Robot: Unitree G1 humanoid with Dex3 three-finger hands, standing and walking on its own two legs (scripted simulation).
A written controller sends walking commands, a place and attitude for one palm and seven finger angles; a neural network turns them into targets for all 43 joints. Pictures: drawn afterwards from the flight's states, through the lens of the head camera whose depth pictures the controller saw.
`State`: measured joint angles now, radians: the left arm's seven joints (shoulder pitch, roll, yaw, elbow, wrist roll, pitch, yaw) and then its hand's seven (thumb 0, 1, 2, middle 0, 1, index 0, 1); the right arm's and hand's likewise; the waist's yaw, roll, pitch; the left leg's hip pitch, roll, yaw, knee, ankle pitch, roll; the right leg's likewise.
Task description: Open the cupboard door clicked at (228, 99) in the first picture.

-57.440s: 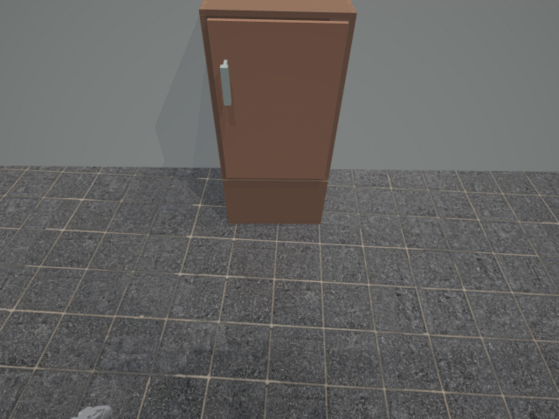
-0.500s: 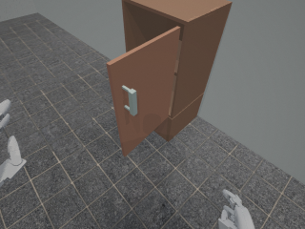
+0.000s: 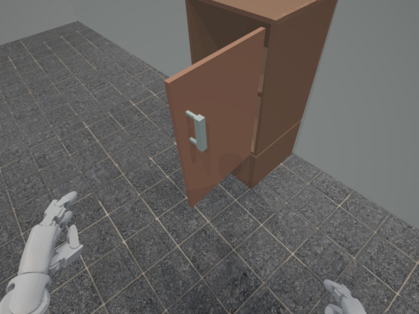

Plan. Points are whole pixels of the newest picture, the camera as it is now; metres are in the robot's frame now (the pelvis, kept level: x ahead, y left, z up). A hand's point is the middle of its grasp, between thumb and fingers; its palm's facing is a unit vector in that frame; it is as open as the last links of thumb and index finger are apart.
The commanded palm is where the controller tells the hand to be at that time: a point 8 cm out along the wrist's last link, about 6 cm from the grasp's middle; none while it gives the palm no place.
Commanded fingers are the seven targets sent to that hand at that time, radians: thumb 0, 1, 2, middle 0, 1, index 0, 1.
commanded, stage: let the arm hang, fingers relaxed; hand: left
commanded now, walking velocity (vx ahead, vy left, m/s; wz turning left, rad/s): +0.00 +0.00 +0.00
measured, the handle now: (195, 130) +0.60 +0.08 -0.03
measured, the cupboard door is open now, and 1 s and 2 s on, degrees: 94 94 94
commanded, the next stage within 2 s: look to check the result in 1.00 s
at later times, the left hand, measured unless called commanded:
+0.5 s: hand out of the picture -0.06 +0.17 -0.16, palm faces +0.03 -0.97 -0.23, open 7.3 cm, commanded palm none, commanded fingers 0.00 0.90 0.90 -0.20 -0.30 -0.20 -0.30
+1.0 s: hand out of the picture +0.02 +0.15 -0.17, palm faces +0.03 -0.98 -0.21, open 7.3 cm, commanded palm none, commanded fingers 0.00 0.90 0.90 -0.20 -0.30 -0.20 -0.30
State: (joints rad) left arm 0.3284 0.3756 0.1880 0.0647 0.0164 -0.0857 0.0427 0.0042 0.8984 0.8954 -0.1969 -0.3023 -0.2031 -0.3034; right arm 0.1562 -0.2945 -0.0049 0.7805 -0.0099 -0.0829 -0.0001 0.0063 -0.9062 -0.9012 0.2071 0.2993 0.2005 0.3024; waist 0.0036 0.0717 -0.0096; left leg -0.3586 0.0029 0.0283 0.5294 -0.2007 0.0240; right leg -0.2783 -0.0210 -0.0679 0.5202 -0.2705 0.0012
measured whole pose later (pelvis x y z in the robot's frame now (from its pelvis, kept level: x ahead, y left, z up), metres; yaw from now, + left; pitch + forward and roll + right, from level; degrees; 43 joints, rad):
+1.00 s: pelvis +0.01 -0.03 +0.01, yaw +0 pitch -1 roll +0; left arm 0.25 0.14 0.02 1.13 0.01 0.00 0.03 0.01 0.92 0.89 -0.20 -0.30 -0.20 -0.30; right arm 0.27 -0.14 0.00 1.14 -0.03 0.01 -0.03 0.00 -0.92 -0.90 0.20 0.30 0.20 0.30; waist -0.01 0.02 0.05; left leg -0.23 0.02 0.02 0.42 -0.16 -0.02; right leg -0.16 0.01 -0.08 0.43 -0.25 -0.03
